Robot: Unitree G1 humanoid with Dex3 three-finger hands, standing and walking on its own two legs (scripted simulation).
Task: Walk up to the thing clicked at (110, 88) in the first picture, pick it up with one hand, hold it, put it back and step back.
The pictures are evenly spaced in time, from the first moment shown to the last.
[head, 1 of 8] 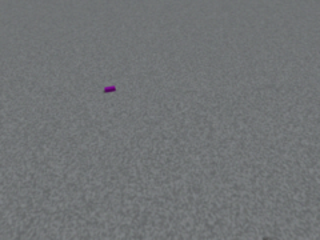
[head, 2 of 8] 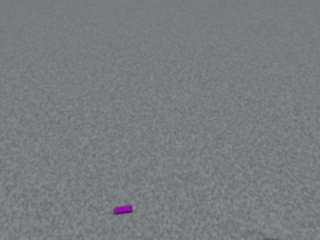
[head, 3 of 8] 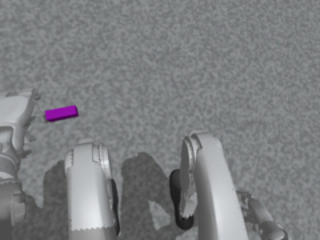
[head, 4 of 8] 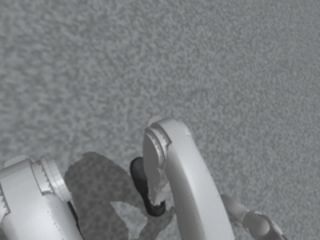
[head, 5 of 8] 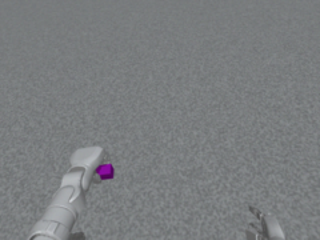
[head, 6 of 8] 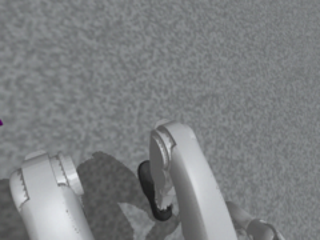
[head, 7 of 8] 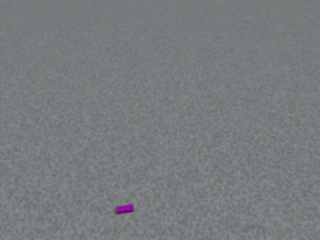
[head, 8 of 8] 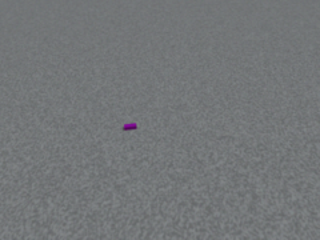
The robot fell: no
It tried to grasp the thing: yes
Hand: left
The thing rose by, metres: 0.69
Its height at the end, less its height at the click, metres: +0.00
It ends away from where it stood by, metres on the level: 0.00
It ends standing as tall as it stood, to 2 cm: yes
